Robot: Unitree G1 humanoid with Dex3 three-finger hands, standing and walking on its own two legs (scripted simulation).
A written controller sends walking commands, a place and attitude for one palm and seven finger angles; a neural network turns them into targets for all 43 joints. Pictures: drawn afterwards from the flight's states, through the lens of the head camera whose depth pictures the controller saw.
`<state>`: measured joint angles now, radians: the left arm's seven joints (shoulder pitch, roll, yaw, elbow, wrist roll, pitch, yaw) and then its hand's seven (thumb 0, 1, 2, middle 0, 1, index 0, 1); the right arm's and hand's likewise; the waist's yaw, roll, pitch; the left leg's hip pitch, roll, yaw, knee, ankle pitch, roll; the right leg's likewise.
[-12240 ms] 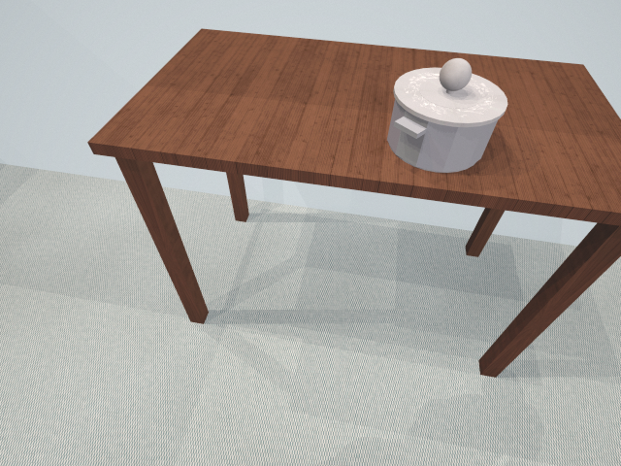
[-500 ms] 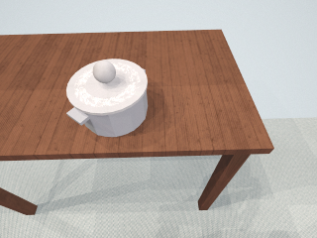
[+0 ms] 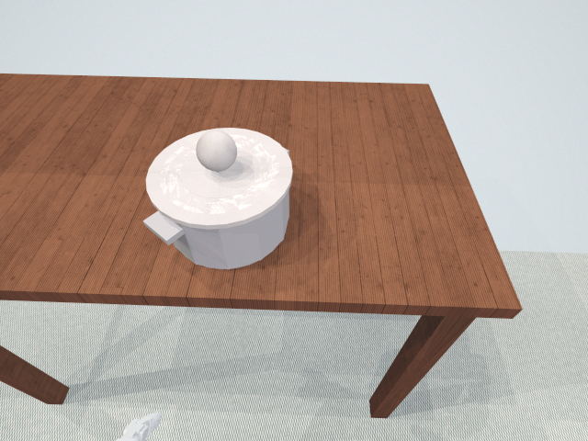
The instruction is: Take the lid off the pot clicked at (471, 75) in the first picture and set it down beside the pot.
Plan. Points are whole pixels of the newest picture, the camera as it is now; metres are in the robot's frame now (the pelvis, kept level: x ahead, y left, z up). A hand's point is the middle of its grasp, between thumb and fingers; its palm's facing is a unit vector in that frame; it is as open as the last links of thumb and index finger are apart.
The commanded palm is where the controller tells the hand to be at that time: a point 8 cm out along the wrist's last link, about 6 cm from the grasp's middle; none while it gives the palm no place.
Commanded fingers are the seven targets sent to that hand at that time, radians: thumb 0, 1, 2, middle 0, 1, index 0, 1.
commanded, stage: lift the closed hand beside the body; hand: left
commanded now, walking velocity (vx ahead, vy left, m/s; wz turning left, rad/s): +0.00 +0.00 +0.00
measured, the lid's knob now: (216, 151) +0.44 +0.15 +0.17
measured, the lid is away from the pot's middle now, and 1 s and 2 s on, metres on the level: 0.00 0.00 0.00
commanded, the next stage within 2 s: raise the hand higher, near the body in 0.52 s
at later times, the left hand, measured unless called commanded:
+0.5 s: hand out of the picture +0.11 +0.20 +0.03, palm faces +0.32 -0.88 -0.36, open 3.1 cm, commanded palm +0.06 +0.24 +0.07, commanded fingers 0.00 0.90 0.90 -1.30 -1.50 -1.30 -1.50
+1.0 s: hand (78, 411) +0.13 +0.22 +0.11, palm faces +0.36 -0.83 -0.43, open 3.1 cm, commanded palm +0.07 +0.25 +0.14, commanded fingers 0.00 0.90 0.90 -1.30 -1.50 -1.30 -1.50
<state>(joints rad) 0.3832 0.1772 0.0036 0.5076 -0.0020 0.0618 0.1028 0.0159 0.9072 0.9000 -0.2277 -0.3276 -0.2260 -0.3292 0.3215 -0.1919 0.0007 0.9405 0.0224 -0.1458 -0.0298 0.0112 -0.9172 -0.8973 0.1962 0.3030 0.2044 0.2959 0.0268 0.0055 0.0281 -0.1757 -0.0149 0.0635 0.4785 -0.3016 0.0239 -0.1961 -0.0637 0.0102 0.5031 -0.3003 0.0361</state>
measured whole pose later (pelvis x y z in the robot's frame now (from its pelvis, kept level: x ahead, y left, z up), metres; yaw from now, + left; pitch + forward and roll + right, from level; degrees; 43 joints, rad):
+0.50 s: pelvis -0.02 -0.03 +0.00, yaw +3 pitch -3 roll +0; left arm 0.65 0.25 0.14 -0.19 -0.01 -0.04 0.07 0.02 0.90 0.90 -1.12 -1.30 -1.12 -1.31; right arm 0.22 -0.21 0.01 0.61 0.00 -0.18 -0.07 0.01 -0.91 -0.90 0.20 0.30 0.21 0.30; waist 0.07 0.05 0.00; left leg -0.18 0.02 -0.01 0.50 -0.27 -0.01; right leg -0.15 -0.03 -0.06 0.47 -0.27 0.01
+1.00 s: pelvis -0.01 -0.02 +0.00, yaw +2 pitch -3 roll +0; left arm 0.67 0.30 0.23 -0.43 -0.01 -0.11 0.06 0.02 0.89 0.90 -1.30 -1.50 -1.30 -1.50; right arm 0.17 -0.20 -0.01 0.62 0.00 -0.23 -0.07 0.02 -0.91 -0.90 0.20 0.30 0.21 0.30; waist 0.09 0.05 0.01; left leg -0.13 0.02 0.01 0.47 -0.28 -0.01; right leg -0.11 -0.03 -0.05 0.45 -0.28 0.02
